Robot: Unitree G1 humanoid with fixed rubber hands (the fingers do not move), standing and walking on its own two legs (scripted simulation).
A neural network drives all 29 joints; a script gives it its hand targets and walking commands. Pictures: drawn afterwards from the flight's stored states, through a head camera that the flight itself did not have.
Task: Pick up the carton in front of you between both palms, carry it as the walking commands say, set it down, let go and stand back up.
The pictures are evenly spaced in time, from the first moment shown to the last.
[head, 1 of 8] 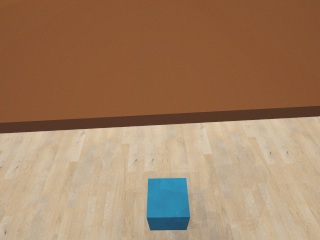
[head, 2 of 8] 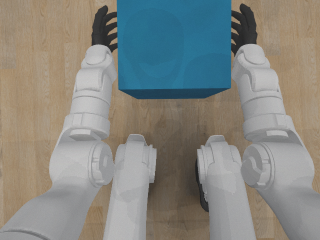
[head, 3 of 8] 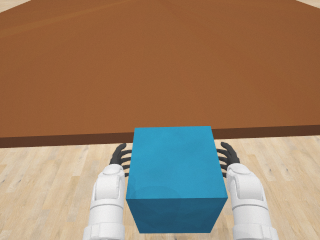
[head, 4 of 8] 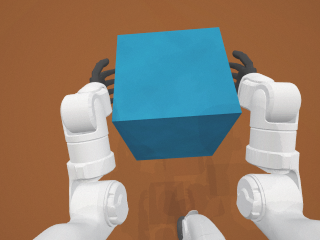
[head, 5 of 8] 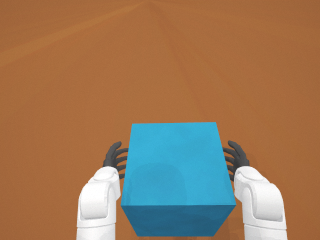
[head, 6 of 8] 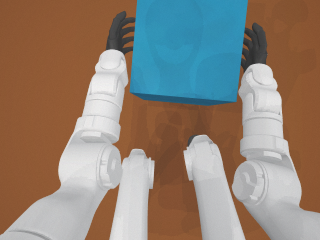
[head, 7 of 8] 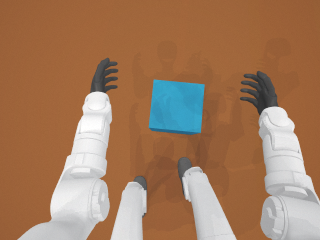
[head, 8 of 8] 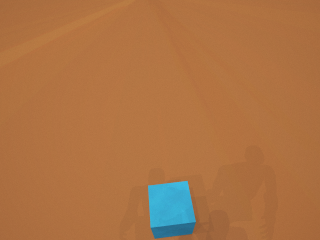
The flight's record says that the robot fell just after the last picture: no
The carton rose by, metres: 0.92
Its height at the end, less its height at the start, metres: +0.13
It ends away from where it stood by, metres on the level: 3.10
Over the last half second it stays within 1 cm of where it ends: yes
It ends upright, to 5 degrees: yes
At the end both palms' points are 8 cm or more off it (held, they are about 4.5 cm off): yes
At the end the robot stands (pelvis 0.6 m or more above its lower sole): yes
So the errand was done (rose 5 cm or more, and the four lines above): yes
